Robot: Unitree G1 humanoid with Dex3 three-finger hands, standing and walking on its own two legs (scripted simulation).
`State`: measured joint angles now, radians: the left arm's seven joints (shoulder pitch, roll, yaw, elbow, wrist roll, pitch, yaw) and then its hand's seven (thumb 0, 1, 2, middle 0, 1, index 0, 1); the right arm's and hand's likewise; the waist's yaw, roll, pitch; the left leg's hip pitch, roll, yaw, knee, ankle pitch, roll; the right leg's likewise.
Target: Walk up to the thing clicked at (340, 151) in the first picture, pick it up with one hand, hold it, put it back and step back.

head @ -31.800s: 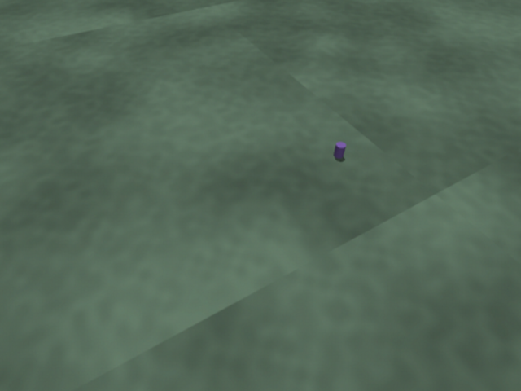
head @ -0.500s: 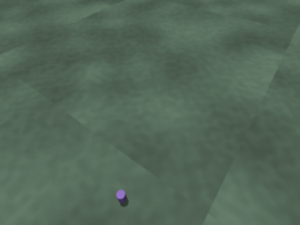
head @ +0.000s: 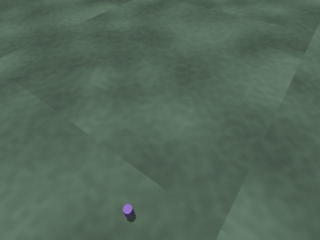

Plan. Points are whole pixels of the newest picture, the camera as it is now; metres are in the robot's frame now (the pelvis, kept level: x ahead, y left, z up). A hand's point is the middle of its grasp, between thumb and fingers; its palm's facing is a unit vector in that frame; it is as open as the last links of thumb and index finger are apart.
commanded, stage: stand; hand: left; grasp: from above
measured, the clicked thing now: (128, 210) +0.41 +0.21 -0.74
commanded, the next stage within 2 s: step back in 0.62 s
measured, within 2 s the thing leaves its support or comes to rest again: neither
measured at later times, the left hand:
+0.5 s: hand out of the picture +0.07 +0.25 -0.16, palm faces +0.00 -0.94 -0.34, open 7.4 cm
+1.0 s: hand out of the picture +0.10 +0.31 -0.18, palm faces -0.01 -0.93 -0.37, open 7.4 cm
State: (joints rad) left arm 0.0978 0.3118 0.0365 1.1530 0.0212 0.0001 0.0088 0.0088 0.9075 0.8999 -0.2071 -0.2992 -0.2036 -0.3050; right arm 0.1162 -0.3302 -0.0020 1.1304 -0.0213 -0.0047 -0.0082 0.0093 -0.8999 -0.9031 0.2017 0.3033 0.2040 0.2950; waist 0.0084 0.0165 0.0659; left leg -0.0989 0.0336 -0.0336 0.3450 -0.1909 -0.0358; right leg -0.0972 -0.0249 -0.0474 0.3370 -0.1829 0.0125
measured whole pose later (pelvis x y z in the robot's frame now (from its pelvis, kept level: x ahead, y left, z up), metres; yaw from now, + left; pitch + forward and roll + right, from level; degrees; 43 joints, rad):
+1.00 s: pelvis -0.06 +0.05 -0.02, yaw +1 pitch -1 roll -1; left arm -0.01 0.41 0.07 0.91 0.01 0.07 0.04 0.01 0.91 0.90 -0.21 -0.30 -0.20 -0.30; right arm 0.15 -0.37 -0.05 0.96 -0.03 0.03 0.01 0.01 -0.90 -0.90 0.20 0.30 0.20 0.29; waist -0.03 -0.06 0.20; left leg -0.30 -0.03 0.00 0.67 -0.35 0.05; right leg -0.46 0.06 0.15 0.98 -0.54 -0.03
